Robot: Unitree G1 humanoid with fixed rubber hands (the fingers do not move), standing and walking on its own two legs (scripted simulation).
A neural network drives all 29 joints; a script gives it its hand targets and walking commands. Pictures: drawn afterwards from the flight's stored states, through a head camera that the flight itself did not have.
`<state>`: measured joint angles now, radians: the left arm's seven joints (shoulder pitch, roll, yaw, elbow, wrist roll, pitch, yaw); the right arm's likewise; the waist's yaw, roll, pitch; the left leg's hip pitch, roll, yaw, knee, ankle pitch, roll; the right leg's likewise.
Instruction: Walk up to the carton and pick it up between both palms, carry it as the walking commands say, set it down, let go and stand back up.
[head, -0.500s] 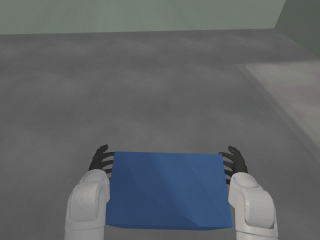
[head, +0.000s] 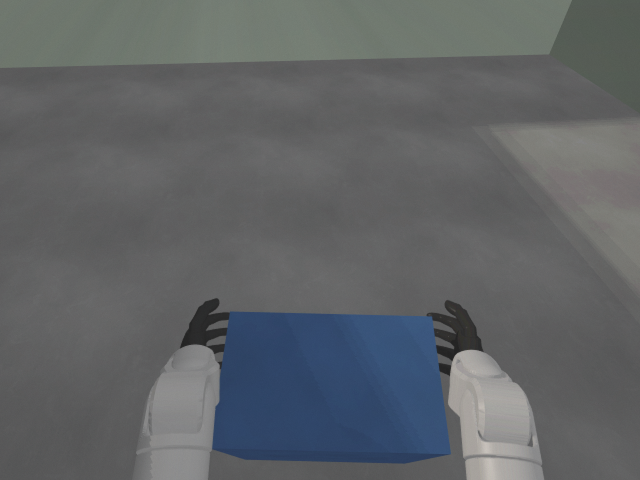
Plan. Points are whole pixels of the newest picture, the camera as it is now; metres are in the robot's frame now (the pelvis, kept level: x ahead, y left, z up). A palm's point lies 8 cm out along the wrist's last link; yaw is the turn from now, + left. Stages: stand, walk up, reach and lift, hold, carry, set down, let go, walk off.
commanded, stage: hold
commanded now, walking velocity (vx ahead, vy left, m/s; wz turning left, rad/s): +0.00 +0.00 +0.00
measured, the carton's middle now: (327, 396) +0.27 +0.00 -0.07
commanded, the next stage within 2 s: set down in 0.42 s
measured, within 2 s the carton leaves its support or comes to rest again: neither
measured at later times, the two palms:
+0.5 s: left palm (192, 369) +0.25 +0.17 +0.03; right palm (466, 370) +0.26 -0.16 +0.04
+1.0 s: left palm (204, 363) +0.28 +0.17 -0.02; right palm (452, 368) +0.29 -0.16 -0.01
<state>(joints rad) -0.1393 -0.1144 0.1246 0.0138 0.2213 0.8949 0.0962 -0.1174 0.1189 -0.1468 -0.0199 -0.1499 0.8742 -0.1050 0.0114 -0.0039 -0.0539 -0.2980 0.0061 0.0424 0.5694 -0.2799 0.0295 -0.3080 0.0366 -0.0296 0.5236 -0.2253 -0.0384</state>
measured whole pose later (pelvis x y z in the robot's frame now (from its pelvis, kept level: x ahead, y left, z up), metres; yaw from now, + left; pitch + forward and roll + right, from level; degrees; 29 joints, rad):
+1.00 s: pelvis +0.01 +0.00 +0.00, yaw +0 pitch +0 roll -1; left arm -0.24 -0.15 0.33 0.43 0.34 0.49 -0.03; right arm -0.21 0.11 -0.28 0.41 -0.19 0.46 -0.01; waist 0.01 0.00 0.02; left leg -0.25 0.00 0.04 0.53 -0.27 0.03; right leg -0.27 0.04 -0.02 0.50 -0.22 -0.04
